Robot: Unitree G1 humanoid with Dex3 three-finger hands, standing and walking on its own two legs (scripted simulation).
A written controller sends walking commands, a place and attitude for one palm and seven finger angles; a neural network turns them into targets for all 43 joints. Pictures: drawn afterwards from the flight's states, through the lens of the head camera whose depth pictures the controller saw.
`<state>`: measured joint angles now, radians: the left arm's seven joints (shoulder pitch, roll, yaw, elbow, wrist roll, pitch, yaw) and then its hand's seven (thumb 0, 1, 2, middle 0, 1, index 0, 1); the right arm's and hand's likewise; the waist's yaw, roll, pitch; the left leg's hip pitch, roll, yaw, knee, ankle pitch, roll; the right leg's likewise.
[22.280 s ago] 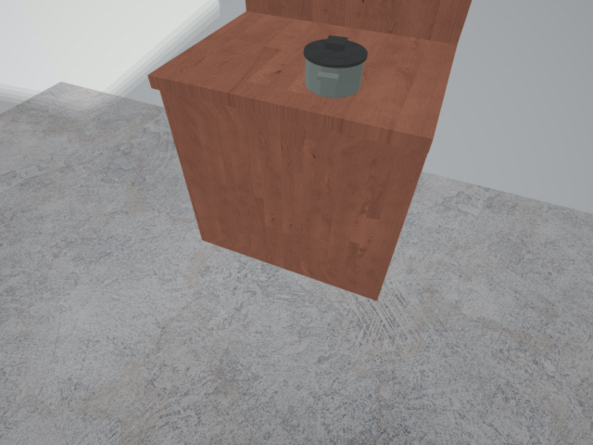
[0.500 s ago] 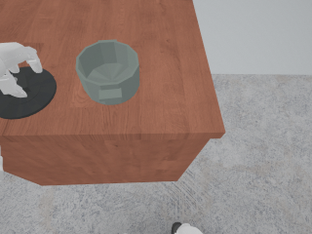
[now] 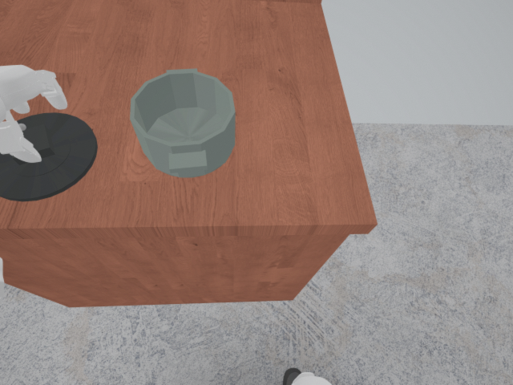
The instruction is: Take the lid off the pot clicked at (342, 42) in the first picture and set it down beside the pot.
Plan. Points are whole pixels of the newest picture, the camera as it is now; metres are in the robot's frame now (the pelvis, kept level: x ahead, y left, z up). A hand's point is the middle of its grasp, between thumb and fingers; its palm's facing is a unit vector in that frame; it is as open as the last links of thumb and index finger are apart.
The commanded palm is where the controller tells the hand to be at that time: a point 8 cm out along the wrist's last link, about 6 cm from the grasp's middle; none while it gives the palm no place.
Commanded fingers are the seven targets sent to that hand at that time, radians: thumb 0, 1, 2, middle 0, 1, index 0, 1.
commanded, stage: raise the empty hand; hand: left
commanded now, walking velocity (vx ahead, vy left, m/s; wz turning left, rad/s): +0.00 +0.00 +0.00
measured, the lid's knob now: (32, 144) +0.47 +0.33 +0.06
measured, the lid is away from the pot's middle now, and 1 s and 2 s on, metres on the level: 0.23 0.23 0.23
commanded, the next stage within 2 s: draw the hand back to the body in 1.16 s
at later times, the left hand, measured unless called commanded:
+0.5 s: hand out of the picture +0.47 +0.32 +0.15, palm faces -0.38 -0.09 -0.92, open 11.0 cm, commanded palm +0.50 +0.32 +0.22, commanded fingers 0.00 -0.00 0.63 -0.34 -0.87 -0.34 -0.87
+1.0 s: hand out of the picture +0.48 +0.33 +0.20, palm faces -0.33 -0.09 -0.94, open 11.0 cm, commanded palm +0.49 +0.33 +0.27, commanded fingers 0.00 -0.00 0.63 -0.34 -0.87 -0.34 -0.87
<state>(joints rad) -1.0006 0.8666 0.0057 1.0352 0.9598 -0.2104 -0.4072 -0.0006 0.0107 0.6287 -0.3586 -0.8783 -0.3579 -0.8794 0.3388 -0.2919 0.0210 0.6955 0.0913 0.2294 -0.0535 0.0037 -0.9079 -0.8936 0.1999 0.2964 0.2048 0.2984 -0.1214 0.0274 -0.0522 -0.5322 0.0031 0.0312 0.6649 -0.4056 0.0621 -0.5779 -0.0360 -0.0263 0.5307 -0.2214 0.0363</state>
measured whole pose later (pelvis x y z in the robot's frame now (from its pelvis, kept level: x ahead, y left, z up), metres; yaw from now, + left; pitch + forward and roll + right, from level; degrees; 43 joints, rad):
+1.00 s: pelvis +0.01 +0.00 +0.01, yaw +1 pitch +12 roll -3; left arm -1.19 0.89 -0.09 1.02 0.93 -0.09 -0.52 0.00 0.01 0.63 -0.36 -0.88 -0.36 -0.88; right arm 0.31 -0.30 0.03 0.70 0.10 0.22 -0.02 0.00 -0.91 -0.89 0.20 0.30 0.20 0.30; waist -0.11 0.03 -0.03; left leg -0.39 -0.02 0.01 0.54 -0.36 0.07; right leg -0.42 -0.05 -0.04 0.41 -0.18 0.04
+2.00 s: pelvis +0.01 -0.02 +0.02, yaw +1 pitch +2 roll -2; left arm -0.60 0.55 0.30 0.39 0.03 -0.07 0.01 0.00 0.03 0.64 -0.36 -0.86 -0.36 -0.86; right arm 0.24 -0.24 0.06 0.63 0.06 0.04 -0.06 0.01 -0.91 -0.89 0.20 0.30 0.20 0.30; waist -0.01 0.03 0.01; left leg -0.14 0.01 0.02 0.44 -0.34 0.03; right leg -0.22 -0.02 -0.02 0.38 -0.20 0.03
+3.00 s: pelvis -0.02 -0.04 +0.02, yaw +1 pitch -5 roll -1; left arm 0.08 0.37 0.37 -0.29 -0.11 -0.10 0.09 0.01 0.89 0.90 -0.21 -0.31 -0.21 -0.31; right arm 0.17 -0.23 0.04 0.68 0.03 -0.09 -0.06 0.01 -0.91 -0.89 0.20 0.30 0.20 0.30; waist 0.05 0.07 0.03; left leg -0.02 0.02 0.02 0.40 -0.29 0.00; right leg -0.12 -0.01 -0.03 0.38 -0.17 0.01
